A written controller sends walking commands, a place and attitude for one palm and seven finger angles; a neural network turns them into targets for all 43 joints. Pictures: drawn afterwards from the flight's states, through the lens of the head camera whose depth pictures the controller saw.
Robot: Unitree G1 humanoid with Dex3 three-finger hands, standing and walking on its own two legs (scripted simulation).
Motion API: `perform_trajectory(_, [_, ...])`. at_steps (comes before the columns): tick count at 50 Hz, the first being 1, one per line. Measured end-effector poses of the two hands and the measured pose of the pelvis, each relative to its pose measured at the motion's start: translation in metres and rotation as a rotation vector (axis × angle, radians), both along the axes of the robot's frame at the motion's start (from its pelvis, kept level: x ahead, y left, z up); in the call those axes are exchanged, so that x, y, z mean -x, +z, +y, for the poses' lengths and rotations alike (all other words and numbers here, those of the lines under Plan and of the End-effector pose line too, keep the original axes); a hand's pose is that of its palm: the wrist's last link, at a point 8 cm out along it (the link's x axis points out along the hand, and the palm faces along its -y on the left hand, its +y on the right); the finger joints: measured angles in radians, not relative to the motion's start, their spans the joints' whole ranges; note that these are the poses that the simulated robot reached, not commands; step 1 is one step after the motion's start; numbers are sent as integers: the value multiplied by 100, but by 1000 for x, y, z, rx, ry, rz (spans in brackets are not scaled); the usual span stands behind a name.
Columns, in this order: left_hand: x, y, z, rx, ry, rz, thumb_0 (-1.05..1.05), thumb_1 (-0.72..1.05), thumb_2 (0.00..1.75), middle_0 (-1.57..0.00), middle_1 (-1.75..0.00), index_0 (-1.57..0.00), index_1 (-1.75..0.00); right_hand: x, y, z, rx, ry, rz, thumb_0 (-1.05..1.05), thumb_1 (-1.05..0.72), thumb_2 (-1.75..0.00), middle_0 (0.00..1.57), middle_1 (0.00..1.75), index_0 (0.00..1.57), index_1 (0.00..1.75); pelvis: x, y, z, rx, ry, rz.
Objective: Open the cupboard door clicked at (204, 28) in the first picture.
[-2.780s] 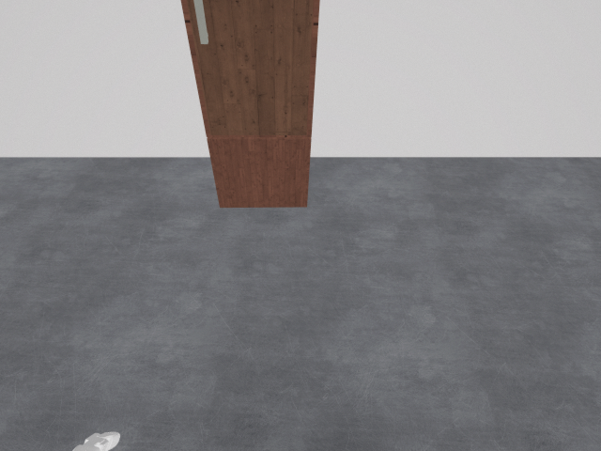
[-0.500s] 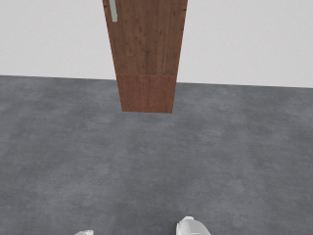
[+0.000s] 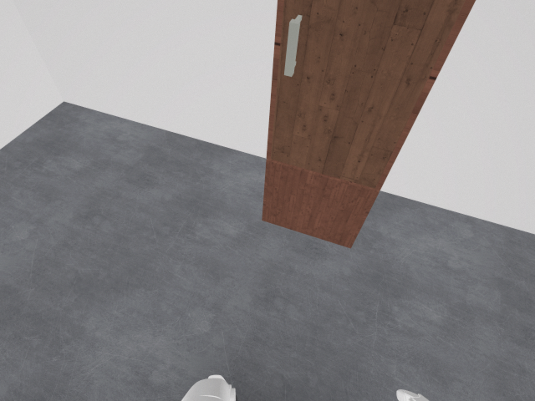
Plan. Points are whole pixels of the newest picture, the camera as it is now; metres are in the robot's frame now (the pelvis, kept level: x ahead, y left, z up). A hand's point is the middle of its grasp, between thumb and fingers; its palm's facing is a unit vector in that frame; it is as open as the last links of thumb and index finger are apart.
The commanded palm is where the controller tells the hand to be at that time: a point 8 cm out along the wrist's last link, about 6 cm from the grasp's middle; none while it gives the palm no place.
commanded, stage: turn to face it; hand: left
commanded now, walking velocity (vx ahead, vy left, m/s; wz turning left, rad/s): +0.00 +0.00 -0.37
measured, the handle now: (293, 46) +0.88 +0.03 +0.09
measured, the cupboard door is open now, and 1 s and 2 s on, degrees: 0 0 0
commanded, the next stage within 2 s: take the last steps up to it in 0.40 s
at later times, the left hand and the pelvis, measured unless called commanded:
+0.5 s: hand out of the picture +0.10 +0.17 -0.16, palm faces -0.09 -0.97 -0.23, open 7.4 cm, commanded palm none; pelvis +0.04 -0.01 +0.00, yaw -9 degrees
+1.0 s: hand (190, 351) +0.22 +0.16 -0.16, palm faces -0.22 -0.96 -0.17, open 7.4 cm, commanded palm none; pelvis +0.13 -0.01 +0.01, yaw -14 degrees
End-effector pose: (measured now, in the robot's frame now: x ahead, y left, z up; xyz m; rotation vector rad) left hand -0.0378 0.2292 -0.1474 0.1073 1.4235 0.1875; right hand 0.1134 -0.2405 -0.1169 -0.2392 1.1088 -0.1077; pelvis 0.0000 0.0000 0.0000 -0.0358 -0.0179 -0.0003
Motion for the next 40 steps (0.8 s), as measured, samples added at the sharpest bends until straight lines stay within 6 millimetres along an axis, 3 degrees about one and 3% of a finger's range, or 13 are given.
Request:
perform_trajectory(2, [3, -10, 3, 21, 22, 55, 0, 92, 90, -19, -30, -20, -30, -23, -4, 14, 6, 19, -26, 0, -91, -90, 19, 30, 19, 30, -16, -8, 9, 2, -8, 0])
perform_trajectory(5, [-3, -12, 4, 37, 23, 102, 0, 92, 90, -19, -30, -20, -30, -35, -3, 34, -9, 15, -35, 0, -91, -90, 19, 30, 20, 30, -29, -5, 16, -11, -36, -17])
perform_trajectory(9, [-28, -5, 6, 51, -11, 95, 1, 91, 90, -19, -30, -19, -30, -28, -1, 51, -44, -26, -13, 0, -91, -90, 20, 30, 20, 30, -37, 3, 20, -10, -67, -28])
perform_trajectory(13, [-61, 1, 7, 41, -55, 46, 1, 91, 90, -19, -30, -20, -30, -23, 1, 43, -55, -109, -35, -4, -93, -90, 20, 30, 20, 30, -40, 7, 20, -19, -95, -23])
perform_trajectory(20, [-114, 9, -1, -18, -130, -73, 0, 91, 90, -19, -30, -19, -30, 16, -17, 10, -63, -203, 47, -3, -92, -90, 20, 30, 20, 30, -42, 2, 3, -44, -137, -20])
perform_trajectory(23, [-127, 10, -9, -44, -165, -105, 0, 91, 90, -19, -30, -19, -30, 40, -32, -6, -75, -255, 99, -2, -92, -90, 20, 30, 20, 30, -43, -4, -7, -48, -158, -19])
perform_trajectory(26, [-135, 18, -17, -46, -188, -116, 0, 91, 90, -19, -30, -20, -30, 63, -31, -13, -77, -291, 167, -1, -91, -90, 20, 30, 20, 30, -45, 1, -12, -43, -169, -8])
perform_trajectory(33, [-152, 22, -23, -16, -236, -100, 0, 91, 90, -20, -30, -20, -30, 96, -16, -10, -68, -338, 239, 0, -91, -90, 19, 30, 20, 30, -54, 12, -14, -41, -200, 21])
perform_trajectory(40, [-166, 3, -7, 28, -218, -68, 0, 91, 90, -20, -30, -20, -30, 96, -14, 13, -40, -347, 260, 0, -91, -90, 19, 30, 20, 30, -79, 4, 0, -22, -211, 24])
